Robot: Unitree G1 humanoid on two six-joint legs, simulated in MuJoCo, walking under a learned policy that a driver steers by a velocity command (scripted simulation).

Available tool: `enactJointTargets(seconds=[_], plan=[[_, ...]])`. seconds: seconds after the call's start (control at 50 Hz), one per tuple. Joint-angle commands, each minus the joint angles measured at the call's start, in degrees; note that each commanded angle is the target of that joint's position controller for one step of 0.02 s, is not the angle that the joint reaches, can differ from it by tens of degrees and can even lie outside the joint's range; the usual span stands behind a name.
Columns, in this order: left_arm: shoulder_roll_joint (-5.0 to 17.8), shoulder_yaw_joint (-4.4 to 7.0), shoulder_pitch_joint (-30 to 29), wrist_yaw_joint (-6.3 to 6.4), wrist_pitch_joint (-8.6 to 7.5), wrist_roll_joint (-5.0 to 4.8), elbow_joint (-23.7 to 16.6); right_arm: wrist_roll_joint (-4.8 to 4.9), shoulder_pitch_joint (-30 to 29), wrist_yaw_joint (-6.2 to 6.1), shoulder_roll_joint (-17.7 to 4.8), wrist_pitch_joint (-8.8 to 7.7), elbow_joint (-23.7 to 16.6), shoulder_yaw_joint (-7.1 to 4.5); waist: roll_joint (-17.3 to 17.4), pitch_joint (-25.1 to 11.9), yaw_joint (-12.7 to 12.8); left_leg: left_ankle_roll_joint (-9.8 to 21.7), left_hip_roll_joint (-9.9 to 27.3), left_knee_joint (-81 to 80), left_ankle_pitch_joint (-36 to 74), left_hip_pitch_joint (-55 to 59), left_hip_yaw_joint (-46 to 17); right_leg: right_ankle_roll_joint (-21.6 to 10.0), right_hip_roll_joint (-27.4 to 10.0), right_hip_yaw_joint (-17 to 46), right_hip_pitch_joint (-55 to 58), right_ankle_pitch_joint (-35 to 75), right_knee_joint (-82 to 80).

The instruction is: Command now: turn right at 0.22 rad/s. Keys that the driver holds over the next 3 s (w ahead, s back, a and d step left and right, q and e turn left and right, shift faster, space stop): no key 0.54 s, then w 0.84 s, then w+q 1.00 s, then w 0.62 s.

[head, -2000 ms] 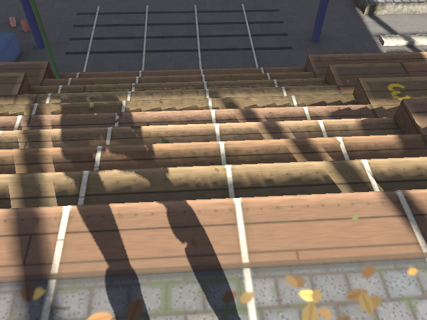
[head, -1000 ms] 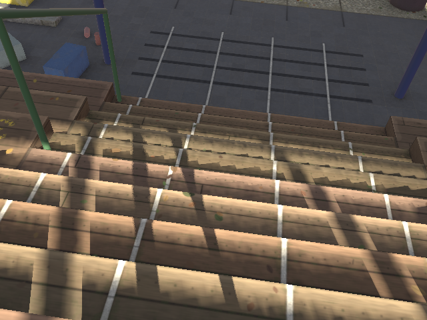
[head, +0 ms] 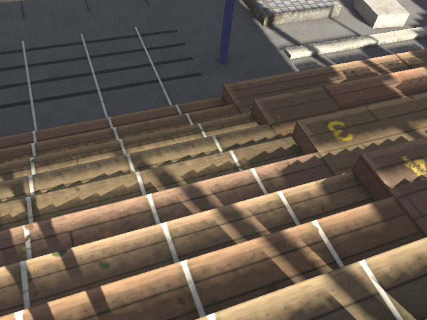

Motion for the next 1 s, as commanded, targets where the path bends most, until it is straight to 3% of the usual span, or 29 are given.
enactJointTargets(seconds=[0.02,0.08,0.14,0.18,0.2,0.22,0.24,0.26,0.28,0.3,0.38,0.54,0.58,0.6,0.64,0.68,0.72,0.74,0.78,0.8,0.82,0.84,0.86,0.88,0.9,0.94,1.0], plan=[[0.7,-0.21,-0.8,0.43,-0.58,-0.19,-3.0,0.27,-1.7,-0.44,-5.1,-0.71,-3.8,-0.83,12.0,-2.7,0.0,9.7,10.6,-9.0,8.7,7.8,-10.9,1.5,-2.9,-1.1,-1.1,1.7,-9.7],[-1.3,-1.46,-1.8,-0.37,-1.01,0.63,-2.4,0.79,-1.4,-0.27,-7.2,-0.47,-2.9,-1.46,14.6,-3.2,-1.1,9.2,10.2,-9.5,3.1,6.9,-10.8,1.5,-7.3,-6.5,7.5,-0.7,-26.5],[0.2,-1.37,-0.9,-1.19,-1.77,0.59,-0.7,1.20,1.4,-0.51,-9.6,0.55,-1.6,-2.16,15.0,-2.4,-2.7,10.5,11.5,-8.5,3.2,6.0,-13.9,0.0,-7.0,-9.7,12.2,-1.0,-37.0],[-0.4,-1.50,3.0,-1.57,-2.33,0.93,1.7,2.30,1.1,-0.85,-9.4,0.97,-1.0,-2.02,13.0,-2.5,-0.5,9.5,11.4,-7.1,6.6,4.6,-14.3,-2.6,-6.7,-10.7,17.9,8.3,-49.0],[-0.1,-1.64,3.9,-1.76,-2.58,1.64,2.4,2.72,2.6,-0.96,-9.3,0.79,-0.1,-2.01,11.5,-3.0,0.0,7.5,10.7,-6.8,8.1,2.8,-13.8,-4.4,-7.2,-9.4,21.9,14.1,-53.2],[1.4,-1.60,4.7,-1.76,-2.75,2.49,2.3,2.17,2.5,-0.83,-8.9,0.02,-0.2,-1.82,8.9,-4.9,0.1,5.1,9.7,-5.1,9.5,-0.1,-12.3,-6.1,-10.0,-6.7,27.1,19.7,-51.3],[5.2,-0.62,4.4,-1.73,-2.75,2.38,3.2,1.17,3.6,-0.38,-7.8,-0.89,-1.1,-1.70,0.7,-6.2,-2.5,2.7,5.1,-3.4,6.9,-2.0,-6.6,-8.2,-12.1,-5.3,27.6,25.0,-46.0],[2.5,-0.95,3.8,-1.91,-2.76,1.87,3.5,0.33,1.1,-0.25,-6.1,-1.40,-1.4,-1.13,-3.3,-6.7,-0.9,-0.1,2.0,-1.6,2.8,0.9,-2.2,-9.4,-12.0,-4.5,23.2,18.3,-47.9],[-1.0,-2.10,2.6,-2.01,-2.92,2.36,3.3,0.05,-0.8,-0.22,-5.4,-1.43,-1.3,-0.96,-2.8,-5.5,-0.7,-1.5,1.3,-0.9,1.6,2.7,-1.3,-9.2,-12.1,-3.6,20.0,12.8,-50.2],[-1.8,-2.52,1.5,-1.95,-3.13,2.80,3.5,0.03,-1.4,-0.36,-4.6,-1.12,-1.0,-0.86,-2.5,-3.9,-1.0,-1.7,1.4,-0.8,1.9,3.7,-1.2,-8.4,-11.5,-3.8,17.4,9.6,-51.4],[-1.2,-2.79,2.5,-1.89,-4.37,2.24,5.2,0.27,1.7,-0.89,-5.5,-0.02,1.1,-1.36,-0.9,0.7,-1.3,-1.3,1.8,-1.7,2.9,4.1,-1.8,-7.1,-10.3,-4.3,14.1,6.9,-53.1],[-2.0,-3.25,4.1,-1.75,-5.24,1.90,9.1,0.65,4.3,-1.99,-5.9,0.34,5.4,-1.88,2.6,1.4,-1.0,-2.5,2.3,-2.9,5.0,5.7,-2.1,-7.2,-9.3,-5.1,15.3,9.6,-54.0],[-2.1,-3.18,5.9,-1.60,-5.06,1.69,10.8,0.98,5.6,-2.27,-5.5,0.55,7.0,-1.93,1.9,0.6,-0.6,-2.5,0.4,-1.2,-4.0,5.6,0.1,-8.0,-8.5,-5.3,15.7,-2.9,-55.6],[-0.2,-2.51,6.3,-1.50,-4.86,1.37,10.9,1.35,5.6,-2.40,-6.0,0.46,7.4,-2.26,0.1,2.0,0.0,-2.3,-1.4,2.1,-10.8,2.4,2.2,-9.6,-9.5,-3.3,15.5,-11.0,-56.8],[2.9,-1.51,8.4,-1.56,-4.87,1.07,11.1,1.74,2.7,-1.99,-5.8,-0.78,6.5,-2.49,-4.2,6.1,2.1,-2.0,-2.7,10.5,-13.2,-8.4,4.6,-14.3,-16.8,6.6,17.6,-22.5,-62.4],[4.2,-0.76,9.3,-1.29,-5.50,0.86,11.9,2.19,0.5,-0.85,-6.0,-2.82,5.3,-2.61,-6.1,8.6,3.2,-0.2,1.5,17.0,-12.6,-14.4,0.7,-18.3,-22.8,13.6,18.7,-18.0,-64.2],[2.9,-0.85,7.7,-1.33,-6.20,0.46,11.8,2.76,1.9,0.27,-6.2,-4.56,5.3,-2.76,-4.9,7.3,2.0,1.6,3.5,15.6,-14.7,-15.9,-0.7,-18.2,-23.1,12.1,22.2,-10.4,-62.1],[2.6,-0.86,5.7,-1.56,-6.38,-0.08,11.5,2.75,4.3,0.65,-6.1,-5.22,6.2,-2.81,-4.3,5.9,0.4,2.1,3.2,10.9,-12.0,-10.7,0.1,-17.1,-21.4,9.0,20.8,-6.8,-60.9],[1.3,-1.27,2.5,-2.07,-6.64,-0.65,11.6,2.36,14.1,0.95,-5.9,-5.66,10.6,-3.56,-2.7,1.6,-4.4,1.5,-0.5,2.4,0.4,8.9,3.6,-14.7,-16.6,1.9,11.6,-0.2,-55.2],[-0.9,-1.79,2.0,-2.40,-7.04,0.18,11.8,2.05,20.9,0.87,-7.2,-5.64,12.7,-4.27,1.8,-0.5,-6.9,1.7,1.5,1.1,0.9,18.1,-0.7,-12.9,-13.1,-2.4,5.5,3.6,-45.7],[-4.9,-2.99,3.0,-2.86,-7.94,0.84,10.0,2.09,25.7,0.59,-13.1,-5.75,12.2,-5.47,18.3,-3.6,-6.9,7.8,15.3,-8.9,-6.0,25.0,-23.7,-8.7,-5.4,-10.2,-3.5,-0.8,-23.8],[-1.6,-1.77,2.3,-3.07,-9.15,-0.36,8.9,1.31,25.2,1.43,-11.8,-6.35,11.8,-4.51,20.8,-2.1,-5.7,14.2,21.5,-15.8,-13.0,23.3,-40.9,-8.8,-3.3,-6.0,-11.6,-8.2,-12.7],[1.3,-0.99,2.7,-3.32,-9.94,-1.20,9.4,1.40,19.2,1.58,-9.2,-6.83,9.8,-3.48,13.6,2.9,-2.9,14.5,22.0,-15.4,-13.0,19.6,-37.2,-10.0,-7.2,-3.1,-15.3,-4.6,-6.6],[1.6,-0.85,3.1,-3.64,-10.08,-1.49,9.9,1.70,15.6,1.77,-8.3,-7.15,8.1,-3.03,9.4,4.0,-1.3,12.9,19.7,-15.3,-9.3,17.4,-31.1,-11.1,-9.7,-3.3,-15.4,1.4,-5.6],[1.2,-0.73,3.9,-3.75,-9.96,-0.78,10.7,1.89,14.0,2.02,-8.3,-7.09,7.4,-2.82,7.0,3.4,-0.6,11.1,17.6,-15.7,-3.3,16.8,-25.7,-11.2,-11.5,-4.2,-14.8,5.9,-6.7],[0.7,-0.37,4.0,-4.22,-9.36,-0.16,11.2,1.67,14.1,1.92,-6.7,-6.49,7.4,-2.03,8.1,2.3,-0.2,8.4,13.7,-15.9,10.8,15.7,-16.4,-10.5,-14.0,-5.7,-11.7,11.8,-11.2],[-1.1,-0.73,-0.1,-4.62,-8.48,0.43,9.8,1.77,19.0,1.04,-6.7,-5.91,9.6,-2.02,6.6,2.4,-1.6,8.0,12.2,-16.8,23.0,17.4,-11.1,-8.1,-14.0,-8.0,-14.0,17.5,-17.5]])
